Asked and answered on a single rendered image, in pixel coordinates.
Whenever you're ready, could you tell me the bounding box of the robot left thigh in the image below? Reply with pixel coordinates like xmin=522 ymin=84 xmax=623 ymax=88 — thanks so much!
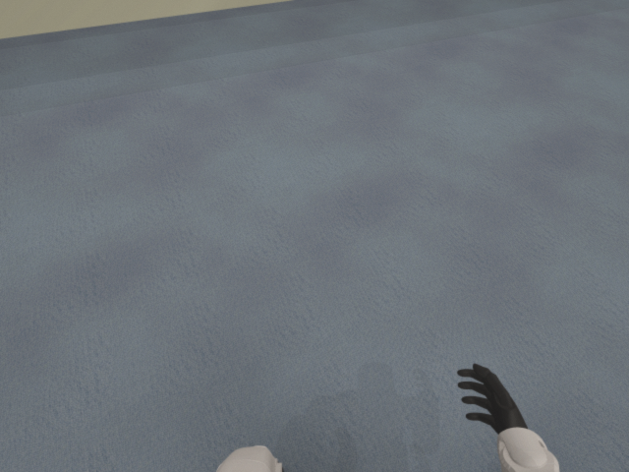
xmin=216 ymin=446 xmax=282 ymax=472

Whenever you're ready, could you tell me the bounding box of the right robot forearm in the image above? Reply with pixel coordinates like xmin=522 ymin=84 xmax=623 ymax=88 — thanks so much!
xmin=497 ymin=428 xmax=559 ymax=472

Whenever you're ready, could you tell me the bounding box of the right robot hand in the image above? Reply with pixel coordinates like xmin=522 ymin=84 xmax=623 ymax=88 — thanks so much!
xmin=457 ymin=364 xmax=529 ymax=434

